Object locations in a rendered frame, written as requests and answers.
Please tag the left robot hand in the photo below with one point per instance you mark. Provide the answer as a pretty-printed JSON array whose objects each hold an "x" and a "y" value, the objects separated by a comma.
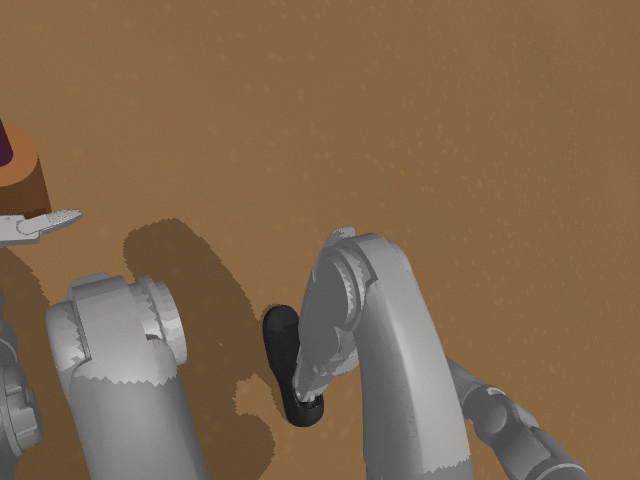
[{"x": 16, "y": 230}]

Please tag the left robot arm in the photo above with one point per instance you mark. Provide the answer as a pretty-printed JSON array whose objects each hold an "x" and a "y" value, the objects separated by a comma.
[{"x": 21, "y": 424}]

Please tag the bottle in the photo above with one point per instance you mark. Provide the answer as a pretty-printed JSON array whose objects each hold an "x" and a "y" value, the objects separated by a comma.
[{"x": 22, "y": 186}]

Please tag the right robot hand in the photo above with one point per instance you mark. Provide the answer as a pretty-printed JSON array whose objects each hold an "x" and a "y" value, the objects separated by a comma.
[{"x": 463, "y": 380}]

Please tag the right robot foot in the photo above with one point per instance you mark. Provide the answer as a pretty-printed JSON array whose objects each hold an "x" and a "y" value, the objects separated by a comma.
[{"x": 281, "y": 339}]

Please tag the right robot arm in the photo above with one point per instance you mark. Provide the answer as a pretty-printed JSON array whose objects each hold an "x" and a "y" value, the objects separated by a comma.
[{"x": 525, "y": 451}]

